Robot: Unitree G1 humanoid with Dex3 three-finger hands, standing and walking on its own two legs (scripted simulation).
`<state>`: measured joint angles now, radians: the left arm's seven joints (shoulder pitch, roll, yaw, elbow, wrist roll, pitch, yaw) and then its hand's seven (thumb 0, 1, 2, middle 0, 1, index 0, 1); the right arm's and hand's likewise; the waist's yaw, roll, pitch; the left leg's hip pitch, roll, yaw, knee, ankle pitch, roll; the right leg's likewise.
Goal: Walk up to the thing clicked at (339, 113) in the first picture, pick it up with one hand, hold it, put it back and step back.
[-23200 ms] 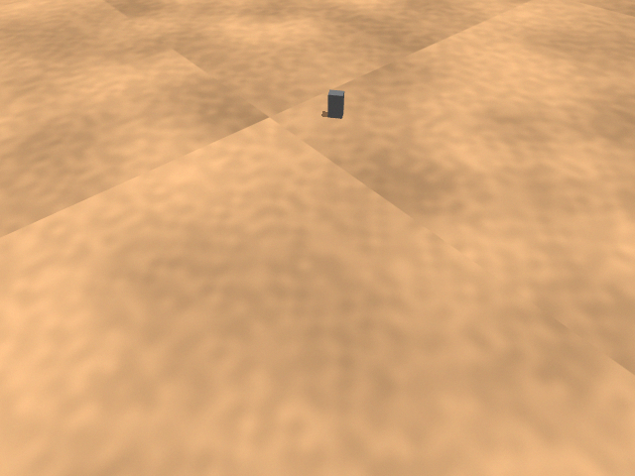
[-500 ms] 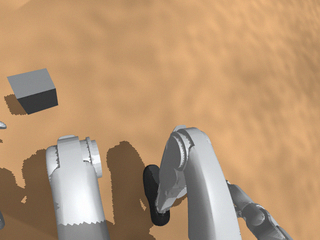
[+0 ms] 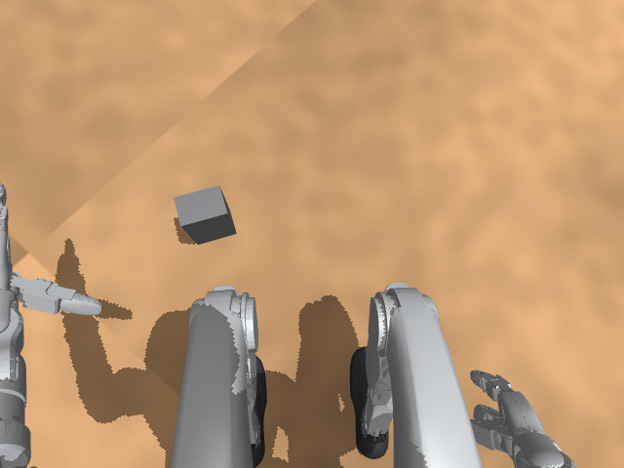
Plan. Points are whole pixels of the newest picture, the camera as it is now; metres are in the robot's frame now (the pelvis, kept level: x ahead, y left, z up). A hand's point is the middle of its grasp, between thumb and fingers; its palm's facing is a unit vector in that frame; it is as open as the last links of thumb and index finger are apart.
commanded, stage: home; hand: left
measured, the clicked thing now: (207, 217) +0.49 +0.22 -0.34
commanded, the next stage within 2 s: none
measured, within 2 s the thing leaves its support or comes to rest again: neither
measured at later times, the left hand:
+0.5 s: hand out of the picture +0.27 +0.25 +0.13, palm faces +0.21 -0.90 -0.38, open 17.5 cm
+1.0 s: hand out of the picture +0.23 +0.21 +0.25, palm faces +0.20 -0.94 -0.29, open 17.4 cm
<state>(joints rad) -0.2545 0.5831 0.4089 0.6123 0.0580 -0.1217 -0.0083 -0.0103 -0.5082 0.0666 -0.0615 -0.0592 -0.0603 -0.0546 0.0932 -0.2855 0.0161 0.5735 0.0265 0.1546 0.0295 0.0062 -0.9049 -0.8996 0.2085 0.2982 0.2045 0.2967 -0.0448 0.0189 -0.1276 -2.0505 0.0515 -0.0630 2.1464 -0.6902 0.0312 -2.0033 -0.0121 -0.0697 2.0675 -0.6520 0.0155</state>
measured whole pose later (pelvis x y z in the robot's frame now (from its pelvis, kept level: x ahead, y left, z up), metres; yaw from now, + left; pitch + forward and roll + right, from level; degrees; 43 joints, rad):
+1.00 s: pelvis +0.09 +0.01 +0.30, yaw +6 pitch +8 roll -3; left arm 0.48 0.21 -0.02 -0.02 -0.01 0.29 0.16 -0.01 -0.53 0.05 -0.06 -0.06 -0.06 -0.05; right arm 0.28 -0.20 0.04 0.46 0.02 -0.09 -0.18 0.01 -0.90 -0.90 0.21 0.30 0.20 0.30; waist -0.03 0.04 -0.13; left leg -0.64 0.03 -0.02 0.99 -0.50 0.01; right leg -0.59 -0.01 -0.06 0.91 -0.46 0.02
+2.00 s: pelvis +0.08 -0.01 +0.31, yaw +6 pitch +7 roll -2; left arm 0.45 0.20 -0.02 0.03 -0.01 0.27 0.13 -0.01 -0.53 0.06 -0.06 -0.06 -0.06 -0.05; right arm 0.27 -0.21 0.03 0.52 0.02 -0.13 -0.18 0.01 -0.90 -0.90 0.21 0.30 0.20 0.30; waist -0.03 0.03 -0.10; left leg -0.60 0.04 -0.02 0.94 -0.46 -0.01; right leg -0.57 0.00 -0.07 0.89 -0.44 -0.01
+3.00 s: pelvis +0.08 -0.01 +0.31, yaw +6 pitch +4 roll -1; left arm 0.35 0.23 -0.02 0.23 0.05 0.14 0.08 0.00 0.38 0.76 -0.20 -0.29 -0.20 -0.28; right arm 0.22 -0.23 0.02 0.62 -0.06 -0.10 -0.12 0.01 -0.90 -0.90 0.21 0.30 0.20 0.30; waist 0.00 0.01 -0.04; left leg -0.53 0.03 -0.01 0.90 -0.45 0.00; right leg -0.51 -0.02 -0.05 0.87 -0.44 0.00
